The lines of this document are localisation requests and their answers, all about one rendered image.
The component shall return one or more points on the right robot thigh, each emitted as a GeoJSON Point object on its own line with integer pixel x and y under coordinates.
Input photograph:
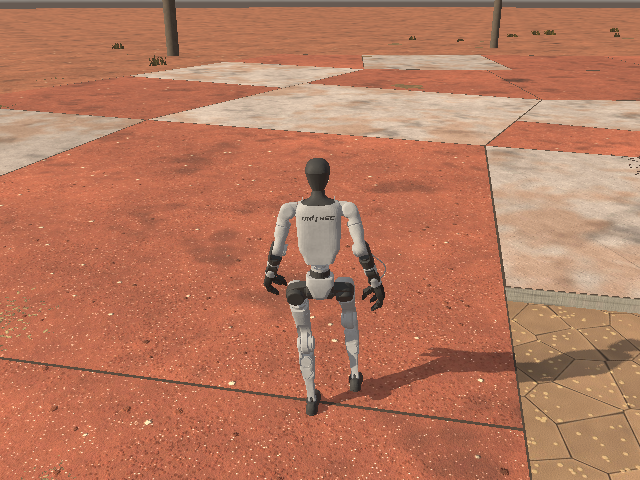
{"type": "Point", "coordinates": [344, 290]}

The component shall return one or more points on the robot left hand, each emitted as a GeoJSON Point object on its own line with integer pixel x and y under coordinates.
{"type": "Point", "coordinates": [277, 280]}

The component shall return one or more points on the left robot forearm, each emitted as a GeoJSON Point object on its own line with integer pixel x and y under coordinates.
{"type": "Point", "coordinates": [272, 263]}

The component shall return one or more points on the humanoid robot torso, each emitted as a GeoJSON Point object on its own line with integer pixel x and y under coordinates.
{"type": "Point", "coordinates": [319, 234]}

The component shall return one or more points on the robot right hand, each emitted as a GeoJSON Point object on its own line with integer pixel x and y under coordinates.
{"type": "Point", "coordinates": [379, 294]}

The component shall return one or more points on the right robot forearm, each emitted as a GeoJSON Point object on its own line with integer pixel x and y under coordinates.
{"type": "Point", "coordinates": [369, 267]}

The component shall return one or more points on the robot right upper arm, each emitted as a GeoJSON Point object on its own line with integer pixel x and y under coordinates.
{"type": "Point", "coordinates": [350, 211]}

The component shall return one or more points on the robot left upper arm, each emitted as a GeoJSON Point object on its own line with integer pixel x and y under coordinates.
{"type": "Point", "coordinates": [287, 211]}

